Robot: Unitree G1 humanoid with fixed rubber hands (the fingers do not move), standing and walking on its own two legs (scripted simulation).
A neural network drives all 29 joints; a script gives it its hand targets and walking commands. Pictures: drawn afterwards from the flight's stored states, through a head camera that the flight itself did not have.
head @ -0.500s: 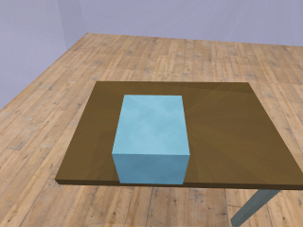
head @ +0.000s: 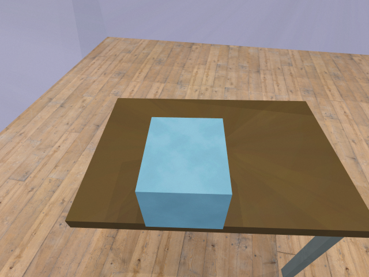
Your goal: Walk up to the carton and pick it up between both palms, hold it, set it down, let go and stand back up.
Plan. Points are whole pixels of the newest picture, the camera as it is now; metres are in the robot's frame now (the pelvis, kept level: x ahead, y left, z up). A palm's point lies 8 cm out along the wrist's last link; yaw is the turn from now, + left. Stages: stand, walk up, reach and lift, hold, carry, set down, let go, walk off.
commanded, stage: stand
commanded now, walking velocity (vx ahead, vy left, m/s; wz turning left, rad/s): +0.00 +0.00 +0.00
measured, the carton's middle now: (185, 170) +0.44 +0.02 -0.05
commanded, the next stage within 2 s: none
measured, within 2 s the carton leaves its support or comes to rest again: neither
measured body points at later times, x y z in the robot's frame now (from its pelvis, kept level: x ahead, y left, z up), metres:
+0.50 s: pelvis +0.01 +0.00 +0.00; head +0.00 +0.00 +0.45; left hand +0.02 +0.24 -0.15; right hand +0.02 -0.24 -0.15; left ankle +0.01 +0.12 -0.74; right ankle +0.01 -0.10 -0.74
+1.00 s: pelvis +0.01 +0.00 +0.00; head +0.01 +0.00 +0.45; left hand +0.02 +0.24 -0.15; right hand +0.02 -0.24 -0.15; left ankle +0.01 +0.12 -0.74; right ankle +0.01 -0.10 -0.74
